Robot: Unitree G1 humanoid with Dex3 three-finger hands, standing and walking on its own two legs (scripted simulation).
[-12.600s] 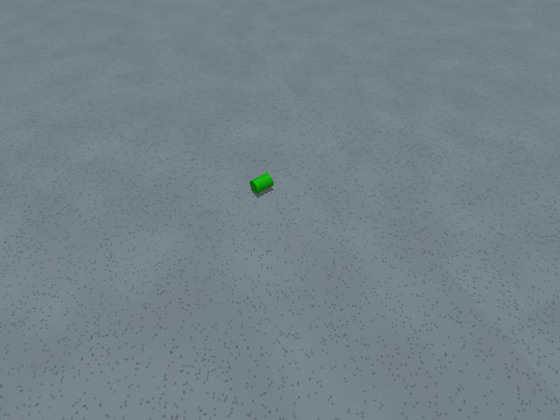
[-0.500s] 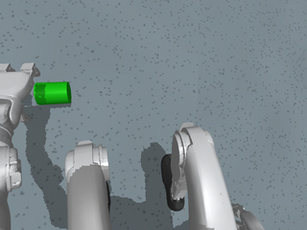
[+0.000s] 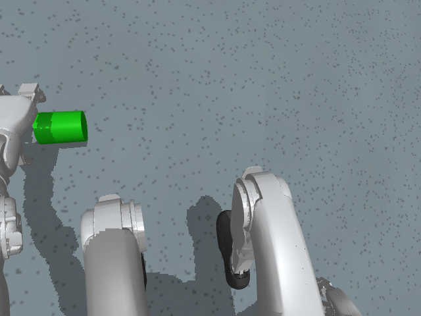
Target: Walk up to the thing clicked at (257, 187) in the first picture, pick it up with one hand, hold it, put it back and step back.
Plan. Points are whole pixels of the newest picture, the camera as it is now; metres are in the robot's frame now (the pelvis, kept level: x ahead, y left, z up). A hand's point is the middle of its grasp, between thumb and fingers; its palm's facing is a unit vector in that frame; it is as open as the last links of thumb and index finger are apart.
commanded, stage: rise first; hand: left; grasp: from above
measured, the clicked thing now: (62, 127) +0.50 +0.26 -0.29
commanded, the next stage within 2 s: approach in 1.18 s
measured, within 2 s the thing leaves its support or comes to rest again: neither
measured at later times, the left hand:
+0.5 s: hand (17, 134) +0.45 +0.30 -0.18, palm faces -0.45 -0.04 -0.89, open 13.1 cm
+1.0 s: hand (18, 134) +0.45 +0.30 -0.17, palm faces -0.46 -0.03 -0.89, open 12.4 cm
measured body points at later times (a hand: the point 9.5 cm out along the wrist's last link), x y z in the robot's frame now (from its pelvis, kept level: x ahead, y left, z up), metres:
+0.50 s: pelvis +0.00 +0.00 +0.00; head +0.24 +0.08 +0.37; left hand +0.47 +0.30 -0.12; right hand +0.04 -0.28 -0.09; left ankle +0.07 +0.12 -0.30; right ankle +0.12 -0.15 -0.30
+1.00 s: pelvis +0.00 +0.00 +0.00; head +0.24 +0.08 +0.37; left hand +0.47 +0.30 -0.12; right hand +0.04 -0.28 -0.09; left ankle +0.07 +0.12 -0.30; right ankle +0.12 -0.15 -0.30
